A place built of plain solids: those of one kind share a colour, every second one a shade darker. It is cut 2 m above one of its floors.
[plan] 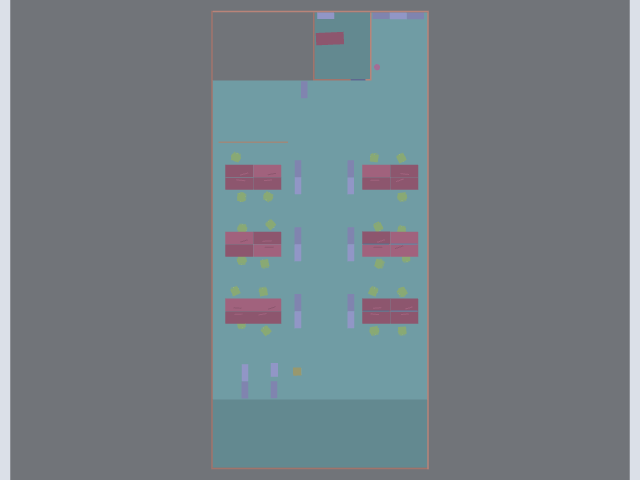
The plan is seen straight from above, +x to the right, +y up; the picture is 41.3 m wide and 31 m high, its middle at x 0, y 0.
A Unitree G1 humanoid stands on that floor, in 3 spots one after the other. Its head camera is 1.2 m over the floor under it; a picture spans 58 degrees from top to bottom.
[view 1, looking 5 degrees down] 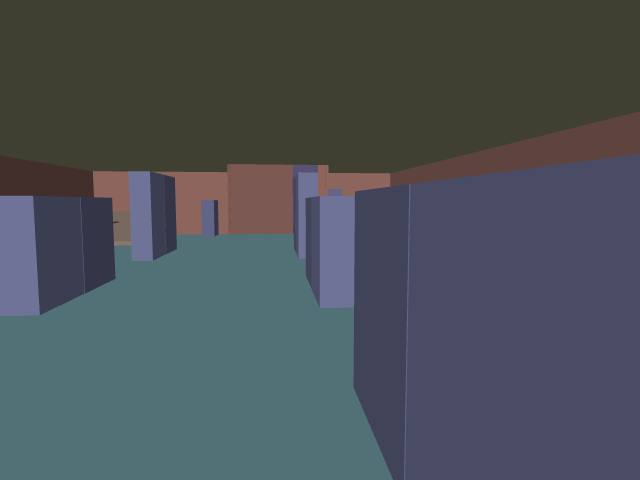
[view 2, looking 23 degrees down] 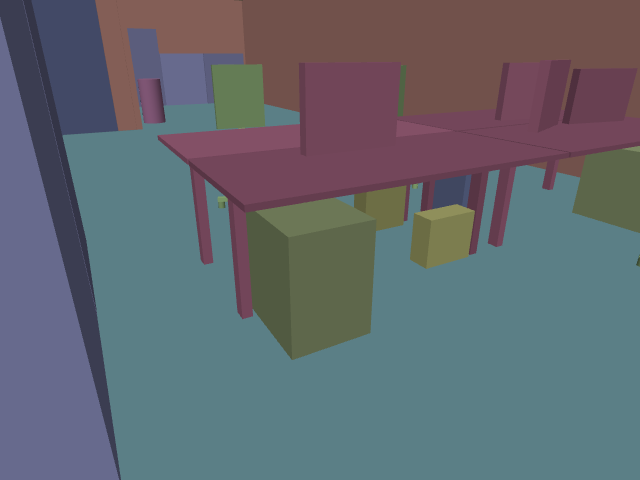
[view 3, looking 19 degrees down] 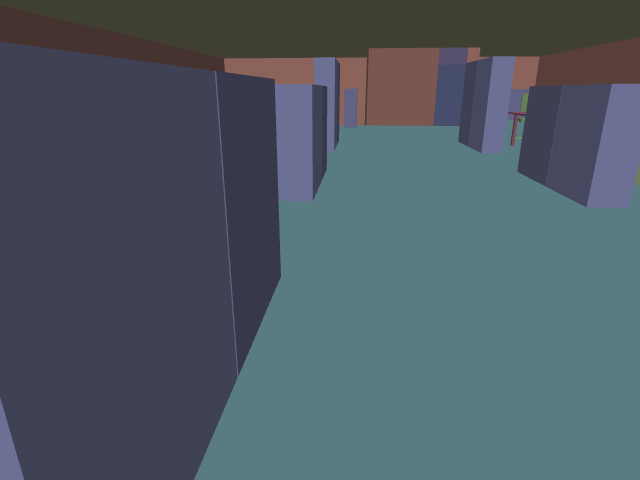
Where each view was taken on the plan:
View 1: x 1.28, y -6.17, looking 84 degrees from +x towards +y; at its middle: cabinet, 4.84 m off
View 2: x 2.27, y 1.90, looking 61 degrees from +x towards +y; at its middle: pedestal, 1.71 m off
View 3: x -0.71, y -6.17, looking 95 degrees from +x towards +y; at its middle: floor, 3.69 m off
